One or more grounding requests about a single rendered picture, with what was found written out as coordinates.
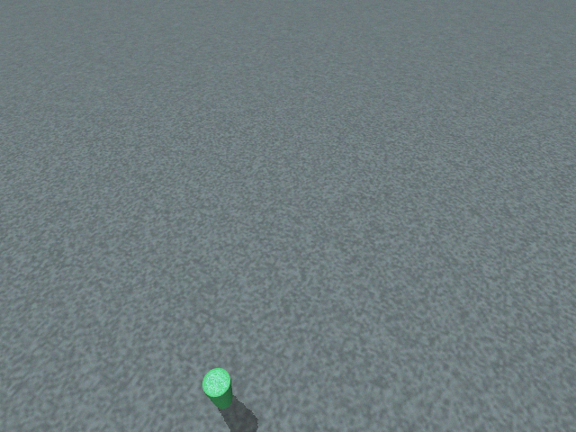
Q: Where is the cup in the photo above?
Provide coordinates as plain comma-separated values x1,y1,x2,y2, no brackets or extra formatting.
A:
202,368,233,409

